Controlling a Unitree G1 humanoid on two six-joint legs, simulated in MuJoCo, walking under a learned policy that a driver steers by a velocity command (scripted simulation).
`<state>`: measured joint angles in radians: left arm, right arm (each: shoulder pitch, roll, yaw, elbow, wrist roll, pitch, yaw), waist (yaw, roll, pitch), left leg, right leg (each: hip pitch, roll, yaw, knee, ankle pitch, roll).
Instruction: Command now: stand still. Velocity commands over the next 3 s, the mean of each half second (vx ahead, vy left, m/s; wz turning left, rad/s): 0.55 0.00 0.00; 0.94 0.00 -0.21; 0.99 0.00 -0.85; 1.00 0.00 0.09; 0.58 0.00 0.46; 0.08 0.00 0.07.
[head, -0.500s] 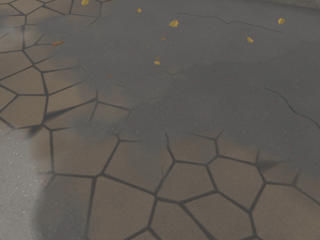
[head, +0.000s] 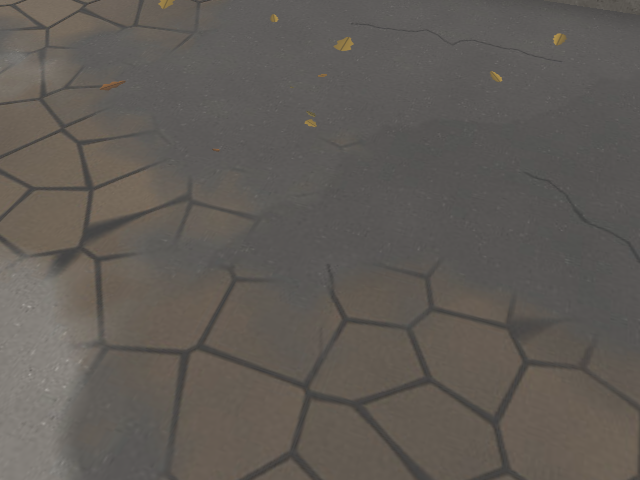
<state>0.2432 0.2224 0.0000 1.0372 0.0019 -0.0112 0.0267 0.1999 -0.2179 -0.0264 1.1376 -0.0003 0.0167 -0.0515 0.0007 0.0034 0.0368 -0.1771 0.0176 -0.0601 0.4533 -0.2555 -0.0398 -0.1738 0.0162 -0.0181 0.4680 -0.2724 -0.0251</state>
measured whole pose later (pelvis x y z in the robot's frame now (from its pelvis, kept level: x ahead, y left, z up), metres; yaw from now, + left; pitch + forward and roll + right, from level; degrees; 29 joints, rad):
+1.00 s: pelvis +0.53 +0.02 +0.00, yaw -7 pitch +0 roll -2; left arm 0.46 0.26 0.07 1.03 0.01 -0.06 -0.01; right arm 0.12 -0.24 -0.02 0.83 -0.06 -0.10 0.03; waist 0.04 0.02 0.02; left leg -0.60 0.12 -0.05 1.16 -0.24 0.02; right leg -0.16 0.17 0.00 0.40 -0.24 -0.15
